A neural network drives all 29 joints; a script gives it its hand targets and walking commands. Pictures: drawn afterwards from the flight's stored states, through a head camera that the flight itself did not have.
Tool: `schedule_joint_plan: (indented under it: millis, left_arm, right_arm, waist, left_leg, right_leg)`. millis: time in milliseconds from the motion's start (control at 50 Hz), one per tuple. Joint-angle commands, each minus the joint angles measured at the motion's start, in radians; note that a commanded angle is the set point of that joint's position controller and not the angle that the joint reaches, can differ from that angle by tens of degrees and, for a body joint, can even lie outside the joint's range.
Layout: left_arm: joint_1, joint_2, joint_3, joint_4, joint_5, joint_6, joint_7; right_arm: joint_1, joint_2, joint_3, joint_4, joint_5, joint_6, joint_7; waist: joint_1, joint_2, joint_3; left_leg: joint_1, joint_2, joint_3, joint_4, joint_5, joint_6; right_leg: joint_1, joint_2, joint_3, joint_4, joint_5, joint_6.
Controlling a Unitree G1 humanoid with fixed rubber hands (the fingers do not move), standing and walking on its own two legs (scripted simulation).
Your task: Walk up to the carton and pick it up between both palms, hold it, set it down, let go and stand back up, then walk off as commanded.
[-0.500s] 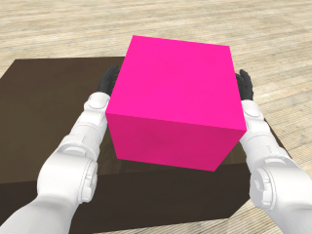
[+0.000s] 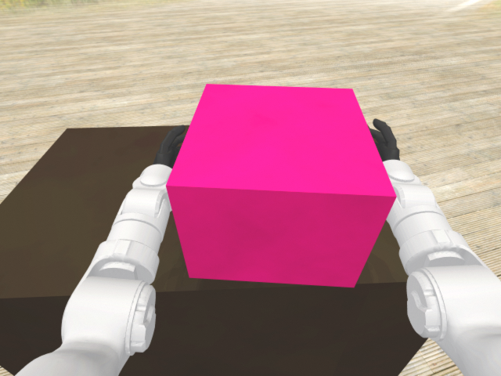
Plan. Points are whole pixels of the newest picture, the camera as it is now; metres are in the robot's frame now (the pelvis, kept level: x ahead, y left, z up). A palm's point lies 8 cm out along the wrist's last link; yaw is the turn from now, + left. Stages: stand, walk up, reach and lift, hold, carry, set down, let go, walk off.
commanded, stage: reach and lift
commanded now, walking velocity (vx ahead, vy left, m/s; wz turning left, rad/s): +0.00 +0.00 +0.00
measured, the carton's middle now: (274, 178) +0.42 -0.02 +0.15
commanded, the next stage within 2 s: hold in 1.18 s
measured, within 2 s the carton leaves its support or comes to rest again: neither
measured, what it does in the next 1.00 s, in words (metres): stands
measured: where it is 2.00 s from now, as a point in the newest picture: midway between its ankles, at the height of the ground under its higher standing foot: outside the picture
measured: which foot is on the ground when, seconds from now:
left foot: down 0.00-1.00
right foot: down 0.00-1.00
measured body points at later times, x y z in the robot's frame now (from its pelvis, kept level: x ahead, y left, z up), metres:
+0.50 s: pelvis +0.00 +0.00 +0.00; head -0.05 +0.02 +0.45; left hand +0.41 +0.18 +0.19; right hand +0.41 -0.19 +0.19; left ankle +0.07 +0.10 -0.74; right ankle +0.01 -0.12 -0.74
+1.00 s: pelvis +0.00 +0.00 +0.00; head -0.05 +0.02 +0.45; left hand +0.40 +0.18 +0.20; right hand +0.41 -0.19 +0.20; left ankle +0.07 +0.10 -0.74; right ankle +0.01 -0.12 -0.74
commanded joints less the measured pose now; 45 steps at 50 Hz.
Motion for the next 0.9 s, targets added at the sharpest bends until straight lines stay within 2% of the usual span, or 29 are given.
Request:
schedule_joint_plan:
  millis: [0,40,60,80,100,140,160,180,220,260,280,320,400,420,440,480,500,520,560,580,600,620,640,680,720,740,760,780,880]
  left_arm:
    - [-0.764,-0.726,-0.132,-0.514,0.011,-0.011,-0.097]
    - [-0.749,-0.736,-0.153,-0.497,-0.002,0.015,-0.094]
    - [-0.756,-0.716,-0.117,-0.49,0.016,0.02,-0.097]
    - [-0.715,-0.712,-0.09,-0.47,0.025,0.041,-0.099]
    - [-0.707,-0.724,-0.124,-0.489,0.015,0.051,-0.099]
    - [-0.725,-0.726,-0.109,-0.466,0.024,0.069,-0.101]
    - [-0.747,-0.736,-0.134,-0.531,0.019,0.071,-0.087]
    - [-0.683,-0.728,-0.108,-0.499,0.032,0.093,-0.088]
    - [-0.701,-0.761,-0.169,-0.599,0.001,0.099,-0.075]
    - [-0.712,-0.779,-0.197,-0.581,-0.006,0.117,-0.077]
    - [-0.691,-0.77,-0.174,-0.604,0.008,0.124,-0.075]
    - [-0.714,-0.74,-0.139,-0.575,0.029,0.135,-0.078]
    - [-0.687,-0.731,-0.128,-0.601,0.025,0.161,-0.085]
    - [-0.712,-0.727,-0.147,-0.627,0.01,0.162,-0.084]
    - [-0.712,-0.729,-0.143,-0.614,0.013,0.165,-0.081]
    - [-0.712,-0.748,-0.166,-0.62,0.009,0.175,-0.08]
    - [-0.724,-0.743,-0.167,-0.647,0.002,0.173,-0.078]
    - [-0.707,-0.735,-0.16,-0.635,-0.002,0.178,-0.075]
    - [-0.703,-0.743,-0.171,-0.669,-0.007,0.188,-0.074]
    - [-0.676,-0.766,-0.203,-0.684,-0.018,0.193,-0.076]
    - [-0.669,-0.731,-0.177,-0.655,-0.007,0.201,-0.078]
    - [-0.664,-0.748,-0.2,-0.714,-0.008,0.204,-0.075]
    - [-0.706,-0.744,-0.191,-0.764,-0.001,0.207,-0.073]
    - [-0.665,-0.757,-0.209,-0.764,-0.011,0.224,-0.074]
    - [-0.663,-0.705,-0.149,-0.664,0.03,0.238,-0.088]
    - [-0.608,-0.69,-0.124,-0.668,0.034,0.241,-0.091]
    - [-0.604,-0.716,-0.162,-0.69,0.014,0.245,-0.101]
    - [-0.644,-0.683,-0.118,-0.649,0.035,0.247,-0.106]
    - [-0.665,-0.711,-0.168,-0.701,-0.001,0.25,-0.106]
  right_arm:
    - [-0.905,0.688,0.377,-0.384,0.098,-0.038,0.21]
    - [-0.93,0.671,0.379,-0.443,0.097,-0.036,0.212]
    - [-0.905,0.677,0.364,-0.389,0.084,-0.023,0.214]
    - [-0.896,0.663,0.357,-0.394,0.086,-0.013,0.213]
    - [-0.925,0.672,0.364,-0.455,0.094,-0.019,0.211]
    - [-0.931,0.662,0.351,-0.416,0.086,-0.003,0.21]
    - [-0.937,0.664,0.355,-0.418,0.097,-0.008,0.223]
    - [-0.928,0.659,0.378,-0.443,0.111,0.003,0.219]
    - [-0.951,0.661,0.396,-0.499,0.135,0.0,0.224]
    - [-0.959,0.623,0.351,-0.511,0.122,0.003,0.225]
    - [-0.921,0.642,0.377,-0.483,0.131,0.01,0.218]
    - [-0.929,0.632,0.349,-0.436,0.115,0.027,0.227]
    - [-0.889,0.635,0.357,-0.436,0.123,0.049,0.224]
    - [-0.906,0.625,0.348,-0.462,0.128,0.045,0.225]
    - [-0.936,0.638,0.369,-0.471,0.129,0.049,0.227]
    - [-0.949,0.634,0.366,-0.514,0.146,0.042,0.226]
    - [-0.949,0.649,0.372,-0.519,0.141,0.049,0.226]
    - [-1.005,0.647,0.388,-0.589,0.154,0.044,0.228]
    - [-0.93,0.625,0.38,-0.533,0.152,0.061,0.223]
    - [-0.933,0.619,0.377,-0.582,0.157,0.057,0.224]
    - [-0.927,0.621,0.396,-0.547,0.157,0.072,0.222]
    - [-0.872,0.614,0.379,-0.53,0.163,0.074,0.22]
    - [-0.899,0.628,0.396,-0.538,0.171,0.076,0.222]
    - [-0.894,0.599,0.381,-0.597,0.187,0.082,0.219]
    - [-0.895,0.576,0.351,-0.516,0.145,0.1,0.218]
    - [-0.86,0.581,0.359,-0.512,0.145,0.104,0.215]
    - [-0.834,0.577,0.356,-0.518,0.136,0.11,0.213]
    - [-0.833,0.588,0.337,-0.438,0.138,0.12,0.211]
    - [-0.915,0.613,0.37,-0.57,0.151,0.106,0.213]
  waist:
    - [0.068,0.053,-0.433]
    - [0.056,0.05,-0.423]
    - [0.068,0.046,-0.392]
    - [0.069,0.003,-0.343]
    - [0.063,0.005,-0.419]
    - [0.056,0.033,-0.384]
    - [0.07,0.046,-0.399]
    - [0.074,0.022,-0.378]
    - [0.069,0.062,-0.457]
    - [0.039,0.094,-0.431]
    - [0.054,0.07,-0.427]
    - [0.063,0.057,-0.376]
    - [0.044,0.034,-0.357]
    - [0.038,0.06,-0.4]
    - [0.06,0.042,-0.407]
    - [0.046,0.076,-0.425]
    - [0.043,0.053,-0.435]
    - [0.075,0.039,-0.466]
    - [0.046,0.061,-0.459]
    - [0.039,0.068,-0.489]
    - [0.051,0.064,-0.459]
    - [0.024,0.091,-0.464]
    - [0.043,0.078,-0.483]
    - [0.026,0.074,-0.495]
    - [0.033,0.071,-0.39]
    - [0.041,0.017,-0.38]
    - [0.016,0.027,-0.353]
    - [0.02,0.032,-0.311]
    - [0.025,0.035,-0.433]
  left_leg:
    - [0.554,0.009,-0.056,-0.062,0.207,-0.045]
    - [0.532,0.011,-0.062,-0.069,0.158,-0.045]
    - [0.514,0.003,-0.06,-0.072,0.139,-0.038]
    - [0.495,0.005,-0.056,-0.083,0.126,-0.026]
    - [0.523,0.007,-0.056,-0.082,0.132,-0.031]
    - [0.505,0.012,-0.061,-0.096,0.064,-0.029]
    - [0.505,0.01,-0.057,-0.096,0.088,-0.037]
    - [0.507,0.008,-0.062,-0.09,0.114,-0.028]
    - [0.547,0.01,-0.065,-0.07,0.169,-0.045]
    - [0.551,0.02,-0.075,-0.077,0.124,-0.061]
    - [0.558,0.011,-0.065,-0.066,0.173,-0.053]
    - [0.513,0.016,-0.07,-0.088,0.105,-0.052]
    - [0.527,0.01,-0.063,-0.092,0.13,-0.038]
    - [0.526,0.009,-0.06,-0.078,0.133,-0.042]
    - [0.522,0.009,-0.06,-0.086,0.109,-0.04]
    - [0.541,0.013,-0.061,-0.078,0.131,-0.044]
    - [0.547,0.009,-0.061,-0.073,0.155,-0.039]
    - [0.542,0.007,-0.06,-0.063,0.164,-0.036]
    - [0.58,0.01,-0.068,-0.063,0.194,-0.047]
    - [0.584,0.017,-0.074,-0.056,0.214,-0.056]
    - [0.58,0.01,-0.067,-0.059,0.188,-0.049]
    - [0.594,0.012,-0.073,-0.06,0.214,-0.06]
    - [0.605,0.016,-0.07,-0.057,0.228,-0.058]
    - [0.608,0.017,-0.084,-0.044,0.293,-0.065]
    - [0.547,0.013,-0.077,-0.074,0.151,-0.054]
    - [0.536,0.008,-0.067,-0.076,0.162,-0.038]
    - [0.54,0.012,-0.063,-0.08,0.184,-0.048]
    - [0.517,-0.002,-0.056,-0.091,0.133,-0.036]
    - [0.537,0.005,-0.059,-0.076,0.179,-0.044]
  right_leg:
    - [0.09,0.048,0.012,-0.16,0.102,-0.012]
    - [0.094,0.045,0.013,-0.166,0.081,-0.014]
    - [0.099,0.042,0.018,-0.172,0.067,-0.015]
    - [0.104,0.038,0.018,-0.177,0.069,-0.009]
    - [0.11,0.045,0.015,-0.175,0.075,-0.009]
    - [0.107,0.035,0.02,-0.181,0.03,-0.014]
    - [0.094,0.049,0.008,-0.172,0.03,-0.025]
    - [0.113,0.045,0.013,-0.182,0.051,-0.016]
    - [0.118,0.053,0.009,-0.166,0.094,-0.019]
    - [0.081,0.055,0.002,-0.179,0.043,-0.031]
    - [0.102,0.057,0.004,-0.173,0.101,-0.023]
    - [0.091,0.053,0.007,-0.182,0.032,-0.02]
    - [0.117,0.048,0.007,-0.18,0.072,-0.011]
    - [0.115,0.047,0.01,-0.174,0.076,-0.015]
    - [0.112,0.051,0.009,-0.179,0.067,-0.012]
    - [0.107,0.05,0.011,-0.172,0.091,-0.018]
    - [0.123,0.05,0.009,-0.169,0.121,-0.01]
    - [0.125,0.055,0.01,-0.169,0.112,-0.014]
    - [0.117,0.059,0.002,-0.168,0.131,-0.014]
    - [0.134,0.067,0.0,-0.162,0.144,-0.021]
    - [0.119,0.057,0.004,-0.175,0.113,-0.015]
    - [0.129,0.062,0.008,-0.172,0.154,-0.021]
    - [0.122,0.059,0.001,-0.159,0.158,-0.016]
    - [0.149,0.07,0.005,-0.156,0.207,-0.018]
    - [0.137,0.053,0.014,-0.178,0.107,-0.016]
    - [0.155,0.051,0.018,-0.178,0.141,-0.007]
    - [0.157,0.054,0.014,-0.173,0.157,-0.013]
    - [0.15,0.043,0.024,-0.185,0.122,-0.005]
    - [0.175,0.052,0.016,-0.167,0.171,-0.014]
